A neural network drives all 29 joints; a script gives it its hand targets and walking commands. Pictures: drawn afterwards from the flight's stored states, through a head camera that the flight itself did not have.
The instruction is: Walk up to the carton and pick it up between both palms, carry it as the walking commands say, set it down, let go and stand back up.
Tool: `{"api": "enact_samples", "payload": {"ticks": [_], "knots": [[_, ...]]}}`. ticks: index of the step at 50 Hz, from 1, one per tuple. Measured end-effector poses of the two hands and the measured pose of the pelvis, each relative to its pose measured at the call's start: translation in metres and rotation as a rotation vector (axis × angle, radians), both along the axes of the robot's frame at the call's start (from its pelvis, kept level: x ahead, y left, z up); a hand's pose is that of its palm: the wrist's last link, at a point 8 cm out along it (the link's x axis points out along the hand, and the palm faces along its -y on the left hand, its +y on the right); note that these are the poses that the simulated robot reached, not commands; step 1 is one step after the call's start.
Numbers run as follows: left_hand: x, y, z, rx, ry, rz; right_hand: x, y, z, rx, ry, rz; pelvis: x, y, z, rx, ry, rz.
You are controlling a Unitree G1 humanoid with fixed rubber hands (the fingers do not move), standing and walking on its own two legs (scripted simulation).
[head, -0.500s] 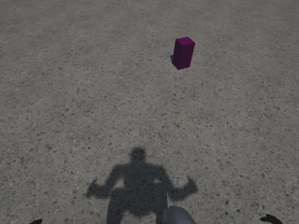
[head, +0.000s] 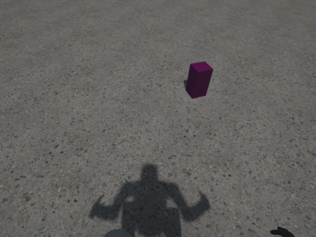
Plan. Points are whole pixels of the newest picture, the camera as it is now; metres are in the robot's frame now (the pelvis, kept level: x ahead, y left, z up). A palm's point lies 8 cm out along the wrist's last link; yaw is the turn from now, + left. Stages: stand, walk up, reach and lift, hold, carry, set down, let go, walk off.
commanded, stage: walk up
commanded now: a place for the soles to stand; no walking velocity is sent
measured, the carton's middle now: (198, 80) +1.57 -0.32 -0.57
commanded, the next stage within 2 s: none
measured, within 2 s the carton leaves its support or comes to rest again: neither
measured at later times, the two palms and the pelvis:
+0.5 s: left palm (99, 146) +0.38 +0.21 -0.04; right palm (296, 161) +0.39 -0.43 -0.05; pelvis +0.29 -0.10 +0.02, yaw +2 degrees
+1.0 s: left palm (139, 89) +0.70 +0.12 -0.04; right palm (297, 118) +0.61 -0.54 -0.07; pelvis +0.56 -0.20 +0.00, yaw +2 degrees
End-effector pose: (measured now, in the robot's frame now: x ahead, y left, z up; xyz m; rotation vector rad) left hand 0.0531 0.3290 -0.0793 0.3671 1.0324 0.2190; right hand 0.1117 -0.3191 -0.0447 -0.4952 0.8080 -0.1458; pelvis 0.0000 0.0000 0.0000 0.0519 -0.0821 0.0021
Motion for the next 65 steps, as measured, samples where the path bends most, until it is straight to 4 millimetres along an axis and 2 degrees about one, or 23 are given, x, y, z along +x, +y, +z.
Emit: {"api": "enact_samples", "payload": {"ticks": [2,4,9,13,15,18,22,27,30,33,35,41,45,47,49,51,57,60,62,65], "knots": [[0.030,-0.007,0.001,-0.004,0.024,-0.028,0.008,-0.010,0.003,-0.025,0.013,-0.037,0.021,-0.006,0.004,0.017,-0.001,-0.015],[0.069,-0.019,0.007,-0.009,0.012,-0.072,0.013,-0.023,0.006,-0.042,0.041,-0.068,0.042,-0.013,0.008,0.016,0.002,-0.026],[0.183,-0.057,0.032,-0.009,-0.082,-0.198,0.021,-0.064,0.005,-0.063,0.137,-0.152,0.099,-0.037,0.016,0.002,0.010,-0.033],[0.271,-0.091,0.047,0.022,-0.199,-0.265,0.045,-0.103,-0.012,-0.046,0.208,-0.207,0.155,-0.068,0.006,-0.022,0.014,-0.023],[0.303,-0.101,0.048,0.056,-0.261,-0.259,0.068,-0.117,-0.025,-0.018,0.233,-0.232,0.180,-0.085,-0.005,-0.027,0.010,-0.012],[0.326,-0.113,0.048,0.064,-0.279,-0.200,0.123,-0.125,-0.030,0.008,0.221,-0.219,0.211,-0.096,-0.004,-0.043,-0.001,0.002],[0.331,-0.122,0.047,0.051,-0.219,-0.142,0.214,-0.118,-0.017,0.038,0.122,-0.125,0.253,-0.102,0.009,-0.066,-0.018,0.022],[0.333,-0.113,0.037,0.032,-0.129,-0.045,0.314,-0.100,0.004,0.057,0.057,-0.001,0.310,-0.106,0.019,-0.057,-0.018,0.040],[0.346,-0.102,0.021,0.024,-0.075,-0.003,0.361,-0.099,0.009,0.019,0.021,0.048,0.347,-0.104,0.010,-0.043,-0.006,0.032],[0.371,-0.101,0.006,0.019,0.002,0.011,0.389,-0.111,0.008,-0.031,0.003,0.020,0.377,-0.108,0.003,-0.004,-0.004,0.011],[0.399,-0.108,0.005,0.018,0.027,-0.009,0.399,-0.121,0.010,-0.051,0.006,-0.011,0.396,-0.115,0.005,0.014,-0.005,0.000],[0.515,-0.154,0.023,0.005,-0.041,-0.141,0.414,-0.166,0.008,-0.070,0.090,-0.086,0.456,-0.144,0.013,-0.003,0.007,-0.014],[0.592,-0.186,0.035,0.033,-0.146,-0.210,0.434,-0.206,-0.010,-0.056,0.159,-0.138,0.505,-0.174,0.002,-0.030,0.014,0.000],[0.620,-0.196,0.036,0.056,-0.197,-0.204,0.453,-0.219,-0.022,-0.034,0.188,-0.172,0.528,-0.187,-0.005,-0.039,0.015,0.013],[0.637,-0.204,0.038,0.059,-0.221,-0.165,0.482,-0.224,-0.025,-0.019,0.201,-0.171,0.549,-0.195,-0.004,-0.048,0.009,0.028],[0.647,-0.211,0.040,0.057,-0.221,-0.129,0.519,-0.223,-0.022,-0.006,0.182,-0.139,0.571,-0.199,0.001,-0.056,0.004,0.041],[0.651,-0.214,0.032,0.033,-0.111,-0.032,0.639,-0.202,-0.002,0.029,0.085,0.000,0.632,-0.205,0.015,-0.052,-0.004,0.067],[0.656,-0.208,0.018,0.015,-0.047,0.011,0.690,-0.193,0.003,0.017,0.038,0.065,0.663,-0.204,0.010,-0.040,0.002,0.062],[0.665,-0.207,0.008,0.008,0.004,0.032,0.715,-0.195,0.002,-0.008,0.013,0.075,0.681,-0.204,0.005,-0.029,0.003,0.052],[0.692,-0.211,0.004,0.009,0.059,0.030,0.737,-0.205,0.007,-0.032,-0.003,0.048,0.707,-0.213,0.006,-0.003,-0.006,0.034]]}}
